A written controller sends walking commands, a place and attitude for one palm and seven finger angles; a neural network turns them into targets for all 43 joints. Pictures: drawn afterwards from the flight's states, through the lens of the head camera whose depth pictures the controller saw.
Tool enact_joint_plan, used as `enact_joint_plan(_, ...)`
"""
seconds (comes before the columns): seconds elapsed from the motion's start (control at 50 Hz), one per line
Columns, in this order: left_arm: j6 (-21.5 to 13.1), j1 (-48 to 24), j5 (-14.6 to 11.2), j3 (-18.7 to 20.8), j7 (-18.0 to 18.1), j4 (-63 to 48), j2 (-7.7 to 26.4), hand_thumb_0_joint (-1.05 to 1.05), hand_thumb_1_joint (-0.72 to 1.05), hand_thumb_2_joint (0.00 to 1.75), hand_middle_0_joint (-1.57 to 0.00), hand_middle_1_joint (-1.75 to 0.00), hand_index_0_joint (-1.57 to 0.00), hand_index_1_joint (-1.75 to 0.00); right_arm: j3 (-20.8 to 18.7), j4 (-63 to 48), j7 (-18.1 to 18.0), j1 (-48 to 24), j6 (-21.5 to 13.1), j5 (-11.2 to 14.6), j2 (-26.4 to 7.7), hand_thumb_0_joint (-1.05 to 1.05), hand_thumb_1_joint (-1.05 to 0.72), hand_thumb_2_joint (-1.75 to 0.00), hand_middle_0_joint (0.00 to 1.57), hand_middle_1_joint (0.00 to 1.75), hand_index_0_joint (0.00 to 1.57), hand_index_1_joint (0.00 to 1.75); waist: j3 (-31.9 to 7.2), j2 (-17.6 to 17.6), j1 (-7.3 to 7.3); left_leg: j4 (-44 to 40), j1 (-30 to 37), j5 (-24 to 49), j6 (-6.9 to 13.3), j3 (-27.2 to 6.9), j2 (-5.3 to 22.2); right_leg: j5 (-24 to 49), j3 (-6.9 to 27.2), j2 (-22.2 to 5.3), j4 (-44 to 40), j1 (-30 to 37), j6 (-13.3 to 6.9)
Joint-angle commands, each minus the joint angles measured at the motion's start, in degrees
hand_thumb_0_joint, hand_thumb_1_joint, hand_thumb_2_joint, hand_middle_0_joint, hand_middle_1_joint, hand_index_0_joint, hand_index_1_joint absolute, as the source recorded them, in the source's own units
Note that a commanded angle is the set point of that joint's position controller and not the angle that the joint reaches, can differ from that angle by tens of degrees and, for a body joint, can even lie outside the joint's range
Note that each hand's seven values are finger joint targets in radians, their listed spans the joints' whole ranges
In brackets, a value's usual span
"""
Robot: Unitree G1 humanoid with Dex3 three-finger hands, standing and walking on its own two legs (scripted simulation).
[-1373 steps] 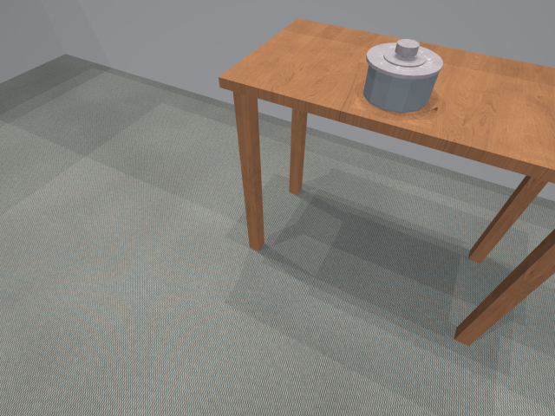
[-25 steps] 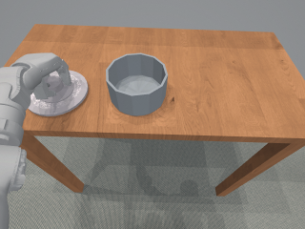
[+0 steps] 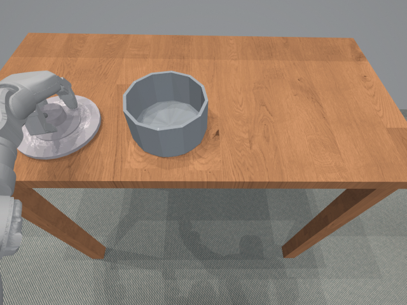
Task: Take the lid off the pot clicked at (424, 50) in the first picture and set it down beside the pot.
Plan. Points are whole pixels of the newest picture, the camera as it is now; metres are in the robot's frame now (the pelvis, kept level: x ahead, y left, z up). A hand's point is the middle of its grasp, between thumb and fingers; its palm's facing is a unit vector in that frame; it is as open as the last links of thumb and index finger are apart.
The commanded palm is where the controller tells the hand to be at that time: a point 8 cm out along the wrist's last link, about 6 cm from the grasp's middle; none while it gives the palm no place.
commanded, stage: open the fingers wide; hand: left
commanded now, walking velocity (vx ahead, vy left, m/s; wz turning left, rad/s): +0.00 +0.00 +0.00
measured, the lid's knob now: (51, 115) +0.47 +0.30 +0.09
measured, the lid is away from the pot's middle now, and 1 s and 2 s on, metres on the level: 0.23 0.23 0.23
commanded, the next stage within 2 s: raise the empty hand in 0.38 s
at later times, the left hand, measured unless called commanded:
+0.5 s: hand (38, 116) +0.45 +0.31 +0.11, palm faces -0.35 -0.06 -0.94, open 11.1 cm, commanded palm +0.44 +0.30 +0.17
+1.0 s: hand (23, 97) +0.45 +0.31 +0.16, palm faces -0.30 -0.05 -0.95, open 11.0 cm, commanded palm +0.44 +0.31 +0.23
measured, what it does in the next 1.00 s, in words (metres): stands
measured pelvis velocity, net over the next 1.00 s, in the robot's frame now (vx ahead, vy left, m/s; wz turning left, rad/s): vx -0.01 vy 0.04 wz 0.02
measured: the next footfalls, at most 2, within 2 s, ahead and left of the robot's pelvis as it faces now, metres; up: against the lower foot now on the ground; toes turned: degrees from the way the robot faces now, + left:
none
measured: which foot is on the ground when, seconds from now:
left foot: down 0.00-1.00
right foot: down 0.00-1.00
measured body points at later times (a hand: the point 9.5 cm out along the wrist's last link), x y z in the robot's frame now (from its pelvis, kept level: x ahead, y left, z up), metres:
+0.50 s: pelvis +0.00 +0.03 +0.00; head +0.07 +0.03 +0.44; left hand +0.46 +0.31 +0.16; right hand +0.06 -0.25 -0.13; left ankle +0.02 +0.05 -0.73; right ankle -0.03 -0.10 -0.73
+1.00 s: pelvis -0.01 +0.04 +0.00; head +0.04 +0.04 +0.45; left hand +0.46 +0.31 +0.21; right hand +0.06 -0.24 -0.12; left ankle +0.02 +0.05 -0.73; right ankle -0.03 -0.10 -0.73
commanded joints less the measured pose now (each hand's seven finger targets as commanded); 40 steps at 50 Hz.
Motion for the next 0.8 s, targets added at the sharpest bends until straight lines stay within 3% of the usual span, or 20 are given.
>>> enact_joint_plan(0.0,0.7,-22.6,0.0,5.4,1.5,-7.5,17.7,0.00,-0.09,0.93,-0.51,-0.62,-0.52,-0.62,-2.8,-5.0,-0.8,2.9,-1.1,-0.3,-9.0,0.00,-0.90,-0.90,0.20,0.30,0.20,0.30,-21.3,-0.2,-0.66,-1.1,17.3,18.0,0.0,-3.2,0.4,18.7,1.8,0.1,-3.4,2.3,-0.6)
enact_joint_plan(0.06,-0.1,-21.0,0.0,6.0,1.3,-9.8,17.8,0.00,-0.13,0.90,-0.48,-0.61,-0.48,-0.61,-3.1,-5.6,-0.5,2.4,-0.8,-0.5,-8.8,0.00,-0.90,-0.90,0.20,0.30,0.20,0.30,-24.1,1.6,-0.34,-0.1,19.5,22.9,0.0,-3.3,0.7,20.6,1.9,0.0,-2.9,2.6,-0.5)
enact_joint_plan(0.08,-0.1,-19.4,-0.1,5.6,1.1,-8.3,16.9,0.00,-0.13,0.90,-0.48,-0.61,-0.48,-0.61,-3.0,-5.7,-0.5,2.4,-0.8,-0.5,-8.6,0.00,-0.90,-0.90,0.20,0.30,0.20,0.30,-22.7,0.9,-0.49,0.0,19.1,22.2,-0.1,-3.4,0.7,19.7,1.7,0.2,-3.0,1.7,-0.5)
enact_joint_plan(0.1,-0.3,-20.6,-0.1,6.7,1.2,-10.0,18.4,0.00,-0.13,0.90,-0.48,-0.61,-0.48,-0.61,-3.0,-5.6,-0.4,2.3,-0.6,-0.4,-8.8,0.00,-0.90,-0.90,0.20,0.30,0.20,0.30,-23.1,1.9,-0.28,-0.3,19.5,22.5,-0.2,-3.7,1.0,19.3,1.6,0.1,-3.0,1.5,-0.5)
enact_joint_plan(0.14,-0.7,-22.8,-0.5,6.1,1.1,-14.3,17.3,0.00,-0.13,0.90,-0.48,-0.61,-0.48,-0.61,-3.4,-6.0,-0.2,1.9,-0.2,-0.6,-8.7,0.00,-0.90,-0.90,0.20,0.30,0.20,0.30,-25.1,3.8,-0.47,0.2,23.4,26.8,-0.3,-4.6,1.4,19.8,1.4,0.2,-3.0,0.2,-0.6)
enact_joint_plan(0.24,-0.7,-21.6,-0.4,7.1,1.6,-11.2,17.7,0.00,-0.13,0.90,-0.48,-0.62,-0.48,-0.62,-3.4,-5.5,-0.1,2.5,0.0,-0.6,-8.7,0.00,-0.90,-0.90,0.20,0.30,0.20,0.30,-21.7,2.8,-0.48,-0.4,22.7,24.5,-0.7,-5.6,1.8,15.9,0.5,0.6,-3.2,-2.7,-0.8)
enact_joint_plan(0.32,-0.6,-21.4,0.2,4.9,2.1,-9.3,15.1,0.00,-0.14,0.90,-0.48,-0.61,-0.48,-0.61,-3.5,-5.3,-0.1,3.0,-0.4,-0.6,-8.9,0.00,-0.90,-0.90,0.20,0.30,0.20,0.30,-20.7,2.4,-0.68,-1.2,23.0,21.6,-1.3,-6.7,2.1,12.8,0.2,0.6,-3.3,-5.2,-1.1)
enact_joint_plan(0.34,-0.7,-22.7,0.5,6.1,2.4,-11.0,16.8,0.00,-0.14,0.90,-0.48,-0.60,-0.48,-0.60,-3.5,-5.3,0.1,2.9,-0.2,-0.7,-9.0,0.00,-0.90,-0.90,0.20,0.30,0.20,0.30,-22.0,3.3,-0.26,-1.3,23.6,21.7,-1.5,-7.0,2.3,12.3,0.2,0.6,-3.1,-5.1,-1.1)
enact_joint_plan(0.44,-1.3,-20.9,0.3,5.9,3.1,-13.9,14.7,0.00,-0.14,0.91,-0.49,-0.59,-0.49,-0.59,-3.9,-6.1,0.7,3.0,-0.4,-1.1,-8.5,0.00,-0.90,-0.90,0.20,0.30,0.20,0.30,-25.5,5.1,0.30,-0.7,29.2,30.2,-3.5,-9.8,3.5,11.6,-0.4,0.8,-2.2,-7.6,-1.0)
enact_joint_plan(0.46,-1.0,-21.6,0.1,4.7,3.1,-13.5,13.0,0.00,-0.14,0.92,-0.49,-0.58,-0.49,-0.58,-4.1,-5.7,0.9,2.9,-0.2,-1.1,-8.5,0.00,-0.90,-0.90,0.20,0.30,0.20,0.30,-24.4,4.4,-0.18,-1.1,29.3,28.6,-3.7,-10.3,4.0,10.2,-0.5,0.9,-2.4,-9.0,-0.9)
enact_joint_plan(0.54,-0.6,-27.4,-0.2,7.4,4.3,-21.2,16.6,0.00,-0.14,0.92,-0.49,-0.58,-0.49,-0.58,-4.4,-6.1,1.2,2.4,-0.5,-1.4,-8.6,0.00,-0.90,-0.90,0.20,0.30,0.20,0.30,-27.6,7.1,0.52,-2.6,34.1,28.7,-4.7,-13.4,4.9,7.8,-0.3,0.7,-2.8,-9.6,-1.1)
enact_joint_plan(0.56,-0.1,-27.0,-0.3,5.8,4.5,-19.0,14.3,0.00,-0.14,0.92,-0.49,-0.58,-0.49,-0.58,-4.4,-5.8,1.1,2.4,-0.6,-1.3,-8.4,0.00,-0.90,-0.90,0.20,0.30,0.20,0.30,-26.1,6.6,-0.07,-2.7,34.0,27.8,-4.8,-13.6,5.0,7.0,-0.3,0.9,-3.0,-10.8,-1.1)
enact_joint_plan(0.62,1.5,-29.3,-0.6,3.7,4.7,-15.0,12.2,0.00,-0.14,0.92,-0.49,-0.58,-0.49,-0.58,-4.2,-4.6,0.9,2.9,-0.8,-1.1,-8.7,0.00,-0.90,-0.90,0.20,0.30,0.20,0.30,-22.4,5.5,-0.33,-4.6,31.3,20.6,-4.9,-13.6,4.7,5.4,-0.3,0.8,-3.9,-11.1,-1.4)
enact_joint_plan(0.64,2.0,-30.2,-0.5,4.1,4.7,-14.7,12.8,0.00,-0.14,0.92,-0.49,-0.58,-0.49,-0.58,-4.3,-4.3,0.9,3.1,-1.0,-1.1,-8.7,0.00,-0.90,-0.90,0.20,0.30,0.20,0.30,-22.6,3.6,-0.36,-5.1,30.8,18.9,-4.6,-13.4,4.6,5.4,-0.3,0.8,-4.1,-10.0,-1.3)
enact_joint_plan(0.72,2.4,-31.8,0.0,3.0,4.0,-17.3,12.0,0.00,-0.14,0.92,-0.49,-0.58,-0.49,-0.58,-4.2,-4.7,0.8,2.5,-2.2,-1.3,-8.6,0.00,-0.90,-0.90,0.20,0.30,0.20,0.30,-25.6,5.3,-0.05,-5.2,33.3,21.7,-5.3,-14.0,4.5,6.7,0.3,0.5,-4.4,-8.3,-1.5)
enact_joint_plan(0.78,3.7,-29.5,0.0,2.0,3.1,-11.2,10.8,0.00,-0.14,0.92,-0.49,-0.58,-0.49,-0.58,-3.8,-3.9,0.7,2.8,-2.3,-1.0,-8.5,0.00,-0.90,-0.90,0.20,0.30,0.20,0.30,-21.1,3.5,-0.38,-6.3,30.5,17.8,-5.2,-13.5,4.1,5.2,-0.1,0.9,-5.1,-8.3,-1.4)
